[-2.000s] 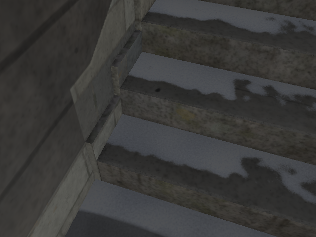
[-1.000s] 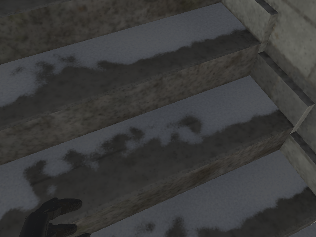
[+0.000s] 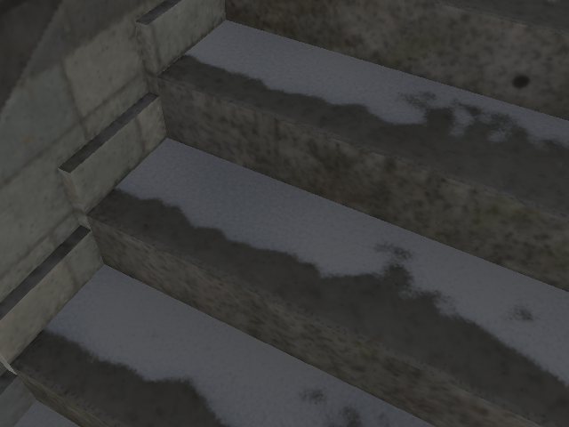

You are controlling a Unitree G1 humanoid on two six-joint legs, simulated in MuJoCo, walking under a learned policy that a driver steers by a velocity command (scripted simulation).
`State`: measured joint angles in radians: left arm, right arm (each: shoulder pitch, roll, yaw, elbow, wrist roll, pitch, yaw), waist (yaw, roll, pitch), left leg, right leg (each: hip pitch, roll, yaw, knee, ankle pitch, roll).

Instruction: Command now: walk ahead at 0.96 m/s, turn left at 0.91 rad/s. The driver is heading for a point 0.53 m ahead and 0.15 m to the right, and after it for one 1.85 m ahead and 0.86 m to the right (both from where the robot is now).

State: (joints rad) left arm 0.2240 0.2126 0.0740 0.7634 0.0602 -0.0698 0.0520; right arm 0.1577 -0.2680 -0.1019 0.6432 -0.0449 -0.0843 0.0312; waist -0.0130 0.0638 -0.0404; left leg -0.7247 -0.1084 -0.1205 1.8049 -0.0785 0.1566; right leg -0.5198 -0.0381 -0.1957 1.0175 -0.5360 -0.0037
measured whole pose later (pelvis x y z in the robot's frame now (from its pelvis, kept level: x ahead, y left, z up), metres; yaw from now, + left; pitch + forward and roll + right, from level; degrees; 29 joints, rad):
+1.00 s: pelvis +0.82 -0.08 +0.41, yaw -30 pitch +5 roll +1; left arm 0.51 0.26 0.08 0.95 0.00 -0.06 0.00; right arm -0.18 -0.01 0.11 0.31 -0.04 -0.07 -0.07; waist 0.05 -0.06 0.00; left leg -1.30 0.05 0.03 1.77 -0.49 0.05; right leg -0.08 0.17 0.19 0.40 -0.30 -0.18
